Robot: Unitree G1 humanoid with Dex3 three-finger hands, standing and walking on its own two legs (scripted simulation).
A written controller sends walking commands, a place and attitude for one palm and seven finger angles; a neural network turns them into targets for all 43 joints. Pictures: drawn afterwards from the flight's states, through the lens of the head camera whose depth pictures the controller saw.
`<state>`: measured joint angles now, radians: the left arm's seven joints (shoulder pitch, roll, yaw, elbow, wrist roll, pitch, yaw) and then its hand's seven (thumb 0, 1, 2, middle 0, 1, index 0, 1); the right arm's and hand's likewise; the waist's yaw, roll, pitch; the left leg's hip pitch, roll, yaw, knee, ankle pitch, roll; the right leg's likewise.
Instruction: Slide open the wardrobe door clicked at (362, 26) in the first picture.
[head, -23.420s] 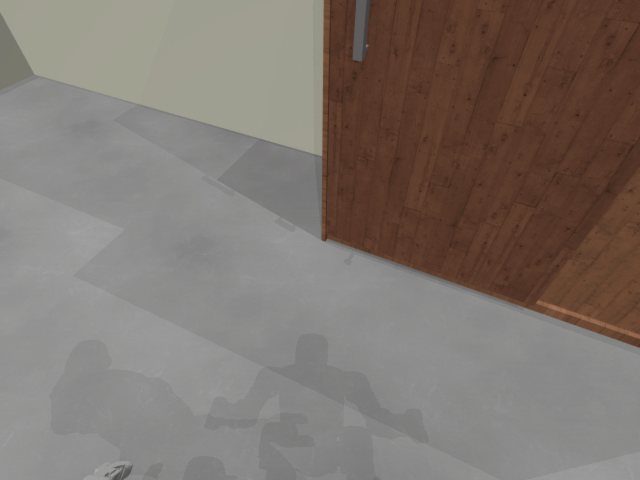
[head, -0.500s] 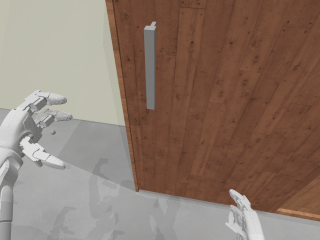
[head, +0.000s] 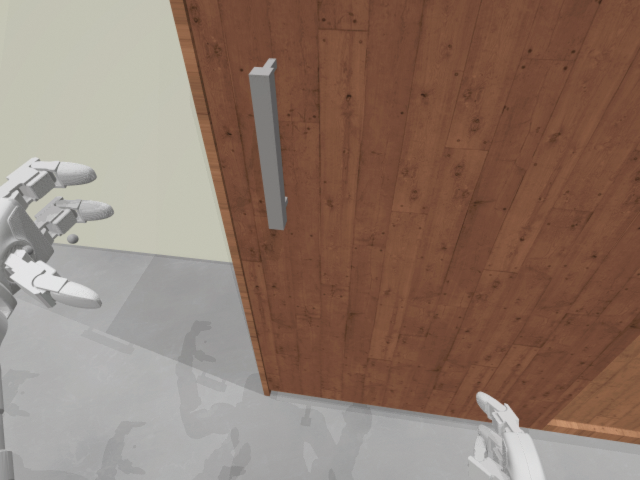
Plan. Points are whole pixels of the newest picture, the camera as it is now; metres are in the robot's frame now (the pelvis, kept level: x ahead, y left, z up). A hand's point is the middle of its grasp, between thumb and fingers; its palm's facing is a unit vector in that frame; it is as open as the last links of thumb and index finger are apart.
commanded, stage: raise the hand with hooked fingers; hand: left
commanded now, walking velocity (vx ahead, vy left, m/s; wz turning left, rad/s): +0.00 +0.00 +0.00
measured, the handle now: (274, 151) +0.52 +0.13 +0.17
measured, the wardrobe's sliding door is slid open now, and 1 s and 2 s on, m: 0.00 0.00 0.00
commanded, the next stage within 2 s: move the hooked fingers beside the handle in 0.10 s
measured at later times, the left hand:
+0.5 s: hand (135, 240) +0.30 +0.25 +0.18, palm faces +0.02 -1.00 -0.08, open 14.0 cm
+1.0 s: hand (165, 201) +0.37 +0.24 +0.18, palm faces -0.01 -1.00 -0.02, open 14.0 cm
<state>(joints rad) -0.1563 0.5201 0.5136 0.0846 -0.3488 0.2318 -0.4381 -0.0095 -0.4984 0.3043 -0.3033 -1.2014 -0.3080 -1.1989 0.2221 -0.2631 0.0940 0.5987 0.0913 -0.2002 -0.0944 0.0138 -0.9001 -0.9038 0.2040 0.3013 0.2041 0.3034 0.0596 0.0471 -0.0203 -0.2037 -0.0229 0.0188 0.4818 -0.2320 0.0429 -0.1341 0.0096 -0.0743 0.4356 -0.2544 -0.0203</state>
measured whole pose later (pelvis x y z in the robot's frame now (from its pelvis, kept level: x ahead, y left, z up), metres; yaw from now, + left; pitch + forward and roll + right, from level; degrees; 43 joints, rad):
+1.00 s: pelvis +0.01 +0.00 +0.00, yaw -1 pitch +0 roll -1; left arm -0.46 0.49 0.38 0.44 -0.27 0.18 -0.40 -0.01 -0.50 0.30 -0.30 -1.20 -0.30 -1.20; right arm 0.25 -0.27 0.08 0.62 0.10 -0.16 -0.12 0.01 -0.90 -0.90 0.20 0.30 0.20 0.30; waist 0.01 0.04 -0.02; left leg -0.27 -0.02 0.03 0.51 -0.25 0.04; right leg -0.21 0.01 -0.06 0.47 -0.27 -0.02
